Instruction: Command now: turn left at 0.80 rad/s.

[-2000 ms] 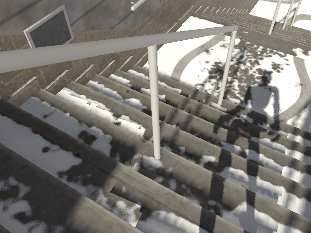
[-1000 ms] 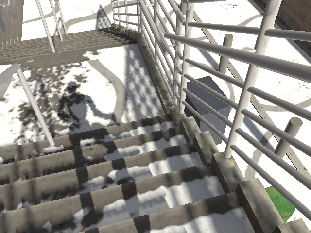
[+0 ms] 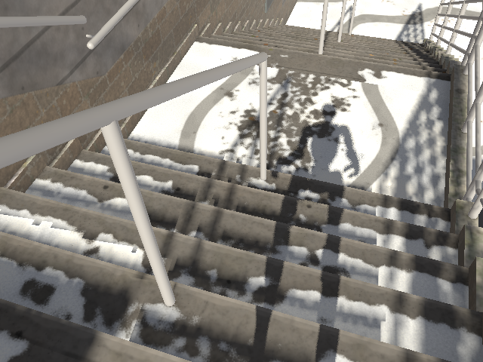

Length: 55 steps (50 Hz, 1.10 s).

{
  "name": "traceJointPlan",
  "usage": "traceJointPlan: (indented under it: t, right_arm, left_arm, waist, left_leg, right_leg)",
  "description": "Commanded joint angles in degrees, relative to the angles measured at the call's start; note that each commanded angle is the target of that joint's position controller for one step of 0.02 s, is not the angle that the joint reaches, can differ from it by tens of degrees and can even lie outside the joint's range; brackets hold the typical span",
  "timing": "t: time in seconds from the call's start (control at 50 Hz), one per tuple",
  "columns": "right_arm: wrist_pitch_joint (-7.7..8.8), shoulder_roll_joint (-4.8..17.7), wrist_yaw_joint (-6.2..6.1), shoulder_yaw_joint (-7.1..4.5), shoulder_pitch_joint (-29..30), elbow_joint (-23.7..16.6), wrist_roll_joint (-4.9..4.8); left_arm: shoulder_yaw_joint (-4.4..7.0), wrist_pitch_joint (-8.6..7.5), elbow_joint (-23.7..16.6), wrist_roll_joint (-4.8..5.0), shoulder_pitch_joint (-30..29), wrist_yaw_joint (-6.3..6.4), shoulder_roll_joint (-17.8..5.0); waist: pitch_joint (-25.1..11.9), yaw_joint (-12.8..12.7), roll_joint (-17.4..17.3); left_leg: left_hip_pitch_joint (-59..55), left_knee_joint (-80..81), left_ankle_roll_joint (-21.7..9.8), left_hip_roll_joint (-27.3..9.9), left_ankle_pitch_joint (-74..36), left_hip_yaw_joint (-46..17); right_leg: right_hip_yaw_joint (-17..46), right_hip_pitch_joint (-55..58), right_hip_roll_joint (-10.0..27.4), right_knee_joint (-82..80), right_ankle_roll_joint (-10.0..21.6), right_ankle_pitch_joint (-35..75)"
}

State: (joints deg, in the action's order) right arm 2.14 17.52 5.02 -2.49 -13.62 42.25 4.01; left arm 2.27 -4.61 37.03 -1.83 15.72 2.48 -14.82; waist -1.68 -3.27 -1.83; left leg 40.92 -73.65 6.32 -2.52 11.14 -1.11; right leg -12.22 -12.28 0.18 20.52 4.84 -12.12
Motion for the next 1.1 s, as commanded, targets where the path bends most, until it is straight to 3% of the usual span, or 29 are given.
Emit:
traceJointPlan:
  t: [0.02, 0.12, 0.16, 0.22, 0.3, 0.32, 0.34, 0.36, 0.38, 0.4, 0.42, 0.44, 0.5, 0.54, 0.56, 0.62, 0.72, 0.78, 0.86, 0.88, 0.92, 0.94, 0.96, 0.98, 1.0, 1.02, 1.04, 1.06, 1.1]
  right_arm:
    - [0.36, 0.36, -0.92, 0.2, 3.4, -4.3, 0.49]
    - [-1.1, 0.31, -1.78, 1.41, 0.12, -5.11, 0.05]
    - [-1.46, 1.65, -0.97, 0.88, 0.94, -5.95, 0.14]
    - [-1.17, 1.35, -1.6, 0.31, 2.02, -6.38, 0.13]
    - [1.16, -0.34, -0.36, -1.03, -6.4, -3.44, -2.47]
    - [1.66, 4.12, -0.58, -2.74, -14.05, -2.39, -0.48]
    - [2.83, 14.61, -1.44, -5.56, -20.12, -3.75, -0.4]
    - [3.69, 9.45, -1.18, -5.14, -25.95, 0.52, 2.59]
    - [-1.51, 8.08, -4.47, -4.02, -14.43, 2.67, -5.01]
    - [-3.18, 4.24, -4.89, -2.48, -7.96, -0.91, -5.36]
    - [1.22, 0.23, -2.0, -1.05, -10.55, 0.02, -3.1]
    - [2.63, -1.99, -1.65, -0.19, -6.32, -1.0, -2.36]
    - [3.76, -0.04, -3.06, 0.5, -1.98, 0.12, 0.6]
    - [4.48, -0.3, -4.95, 1.47, -2.66, 1.17, 0.89]
    - [2.64, 8.79, -5.03, -3.16, -9.87, 4.28, -4.56]
    - [1.43, 4.46, -5.38, -2.12, -13.18, 6.86, -3.3]
    - [4.5, 0.95, -7.52, -2.0, -16.96, 11.06, -1.29]
    - [4.81, 2.59, -7.1, -2.45, -11.45, 10.77, -1.78]
    - [3.27, 5.16, -7.66, -3.59, -13.4, 13.42, -1.33]
    - [2.21, 5.08, -8.18, -3.49, -13.36, 14.62, -1.79]
    - [0.8, 7.33, -7.91, -3.49, -11.3, 14.89, -2.72]
    - [0.21, 5.56, -7.73, -3.52, -8.65, 14.26, -2.44]
    - [0.73, -0.53, -6.81, -1.84, -8.86, 11.08, -0.84]
    - [2.57, 0.68, -6.21, -1.33, -2.03, 2.94, -1.06]
    - [3.48, 0.73, -6.27, -0.58, 7.39, -2.96, -1.08]
    - [3.35, 3.02, -7.03, -1.15, 6.06, 0.8, 0.39]
    - [2.62, 2.4, -6.94, -0.87, 0.79, 2.16, 0.35]
    - [1.99, 3.21, -7.27, -0.98, -1.69, 4.58, 0.24]
    - [-0.25, 2.12, -6.5, -1.23, 2.18, 4.18, 0.04]
  left_arm:
    - [3.78, -1.69, -0.61, -1.46, 5.16, 0.71, -9.65]
    - [5.39, -1.17, -0.36, -1.62, -0.39, 0.31, -9.36]
    - [5.96, -1.43, -0.1, -3.02, -1.85, 0.04, -10.51]
    - [6.85, -1.7, -0.47, -1.82, -4.25, -0.06, -10.82]
    - [4.76, -0.89, 2.13, -2.56, -7.39, -1.47, -6.82]
    - [3.38, -0.18, 3.24, -3.7, -2.84, -2.88, -1.88]
    - [2.46, -1.36, 0.58, -4.15, 5.22, -4.15, 0.14]
    - [2.72, -1.54, 1.77, -2.2, -0.28, -4.56, -2.87]
    - [4.04, 3.82, 3.74, 3.06, 0.05, -3.42, -6.52]
    - [3.69, 6.36, 3.49, 2.92, -0.41, -3.4, -6.31]
    - [2.97, 1.63, 5.55, -3.23, 2.26, -4.7, -5.22]
    - [2.33, 0.26, 5.54, -4.07, 2.04, -5.45, -3.67]
    - [0.62, -1.06, 8.03, -1.71, 5.2, -8.7, -1.44]
    - [0.29, -1.09, 7.32, -1.64, 3.06, -9.9, -2.23]
    - [2.98, 3.24, 6.8, -0.03, 1.68, -6.78, -6.59]
    - [3.8, 6.78, 5.19, 0.22, -3.97, -5.42, -5.6]
    - [3.67, 5.64, 1.63, -0.61, -15.34, -5.42, -1.62]
    - [2.37, 4.89, 2.79, 1.27, -15.83, -7.36, 0.51]
    - [2.26, 6.93, 4.86, -0.34, -14.96, -6.94, -1.21]
    - [2.67, 6.76, 7.18, -0.64, -10.66, -6.21, -1.75]
    - [5.16, 5.76, 14.7, -0.95, 12.53, -3.68, -6.23]
    - [6.04, 4.59, 17.2, -1.27, 17.46, -2.9, -9.86]
    - [5.43, 4.71, 17.39, 1.45, 13.55, -3.63, -15.53]
    - [5.26, 5.11, 15.83, 4.65, 17.22, -3.4, -17.25]
    - [5.59, 5.9, 16.82, 3.86, 21.39, -1.93, -18.58]
    - [4.29, 5.78, 16.08, 2.77, 14.45, -1.42, -13.24]
    - [3.82, 4.96, 15.01, 1.02, 8.66, -1.5, -12.24]
    - [2.65, 3.74, 14.46, 0.09, 5.38, -1.6, -7.69]
    - [2.14, 2.52, 12.27, 0.77, -0.67, -0.71, -7.16]
  waist:
    - [1.63, -1.89, 4.8]
    - [1.19, -0.36, 5.6]
    - [1.3, -0.46, 6.19]
    - [1.87, -0.86, 8.1]
    - [-2.23, 6.39, 2.3]
    - [-9.12, 8.38, -6.71]
    - [-14.5, 4.75, -8.24]
    - [-1.75, 11.83, -3.27]
    - [-1.33, 5.73, 1.26]
    - [-0.32, 4.72, 0.55]
    - [10.6, 5.35, -11.43]
    - [10.14, 2.75, -7.67]
    - [4.03, 0.77, -2.25]
    - [1.27, 2.88, -2.53]
    - [-2.63, 2.74, 1.56]
    - [4.43, 6.08, -6.68]
    - [11.83, 9.11, -1.03]
    - [13.09, 8.13, -2.48]
    - [20.3, 8.42, -2.23]
    - [17.95, 6.42, -1.47]
    - [0.38, -5.69, 0.41]
    - [0.26, -10.14, 9.32]
    - [-0.62, -2.99, 21.6]
    - [-14.9, -6.13, 18.41]
    - [-15.63, -8.85, 17.82]
    - [-6.39, -5.13, 3.12]
    - [0.15, 0.59, 5.53]
    - [4.96, 3.78, -0.88]
    - [6.71, 7.1, 4.22]
  left_leg:
    - [8.75, 12.79, -0.07, -4.3, -0.44, -1.11]
    - [-0.39, 22.35, -3.16, -3.18, 2.23, 2.6]
    - [-5.36, 26.25, -4.53, -2.61, 3.59, 3.43]
    - [-10.05, 31.45, -6.72, -0.74, 7.05, 3.96]
    - [-37.12, 52.9, -10.46, 2.9, -15.33, 5.2]
    - [-51.95, 53.32, -14.23, -5.01, -36.14, -3.64]
    - [-62.45, 49.39, -28.31, -17.46, -29.9, -25.2]
    - [-55.0, 58.44, -29.51, -19.58, 4.95, -30.73]
    - [-50.99, 57.18, -21.81, -19.65, 1.3, -22.32]
    - [-42.48, 58.99, -18.44, -15.56, 9.34, -17.93]
    - [-27.49, 63.27, -21.62, -14.75, 24.63, -14.28]
    - [-20.35, 63.26, -20.12, -14.85, 24.28, -14.23]
    - [-19.81, 61.52, -18.22, -15.25, 15.37, -8.2]
    - [-26.13, 57.65, -17.42, -14.87, 12.84, -3.73]
    - [-32.08, 55.74, -15.98, -16.07, 15.12, -6.08]
    - [-33.86, 52.01, -12.98, -14.18, 16.15, 0.59]
    - [-31.85, 41.17, -11.22, -18.34, 28.73, 2.45]
    - [-18.48, 40.17, -9.19, -16.8, 32.29, 8.38]
    - [-23.17, 32.38, -8.23, -19.78, 17.35, 12.55]
    - [-25.39, 23.11, -8.29, -19.48, 2.09, 15.34]
    - [-25.12, -9.61, -10.11, -16.89, -30.9, 16.11]
    - [-9.28, -41.46, -9.31, -8.79, 3.67, 14.84]
    - [18.16, -60.1, -9.06, -3.46, 37.32, 10.49]
    - [26.08, -54.32, -7.13, -4.28, 34.09, 3.46]
    - [32.12, -46.04, -4.91, -2.08, 33.47, 2.5]
    - [27.12, -36.31, -5.87, -5.65, 26.72, -1.65]
    - [24.34, -29.07, -4.96, -6.96, 26.71, -4.34]
    - [18.94, -16.72, -3.51, -7.99, 13.24, -6.29]
    - [-0.26, 7.31, -0.54, -5.37, 0.25, -2.57]
  right_leg:
    - [15.87, 15.4, 19.32, -11.08, 11.69, 5.96]
    - [9.76, 11.46, 18.37, -10.41, 12.2, 11.94]
    - [8.59, 8.47, 18.96, -10.71, 10.65, 5.27]
    - [10.21, 6.41, 20.58, -9.32, 8.61, -7.21]
    - [4.26, -5.19, 16.57, 8.59, 2.38, -4.32]
    - [-0.54, -15.04, 8.7, 28.12, -3.22, -19.16]
    - [10.01, -29.49, 1.72, 34.67, -3.34, -30.56]
    - [20.23, -39.81, -0.79, 39.23, -2.19, -26.91]
    - [17.46, -38.68, 0.73, 44.78, -2.53, -21.98]
    - [18.45, -31.59, 3.0, 43.49, -2.86, -15.62]
    - [16.41, -35.57, 2.36, 51.69, -1.31, -11.16]
    - [17.96, -32.43, 1.21, 54.36, -0.34, -5.3]
    - [19.67, -31.76, 0.57, 58.56, -0.31, 7.22]
    - [19.88, -36.46, 1.4, 57.83, -1.97, 10.67]
    - [20.94, -33.29, 2.39, 49.21, -2.54, 13.5]
    - [18.12, -35.7, 1.88, 41.69, -3.06, 19.86]
    - [19.37, -38.7, 4.94, 27.47, -2.4, 36.97]
    - [11.83, -20.89, 4.25, 19.48, -1.77, 40.64]
    - [4.95, -18.18, 3.8, 15.44, 1.06, 20.79]
    - [3.1, -12.56, 2.95, 12.78, 2.46, 18.27]
    - [0.45, 14.93, -3.38, 12.75, 5.73, 14.52]
    - [10.98, 24.87, 0.42, 9.22, 10.32, 14.18]
    - [16.41, 36.16, 3.9, 32.69, 10.4, 44.32]
    - [29.45, 43.39, 9.01, 26.17, 13.66, 45.33]
    - [48.05, 40.64, 17.32, 6.62, 17.13, 15.56]
    - [47.34, 27.32, 15.85, 2.14, 15.15, -4.17]
    - [51.63, 13.0, 16.97, 7.16, 17.17, -7.12]
    - [46.13, 2.01, 13.86, 9.16, 15.29, -4.89]
    - [38.8, -18.85, 4.71, 3.26, 14.98, -7.29]
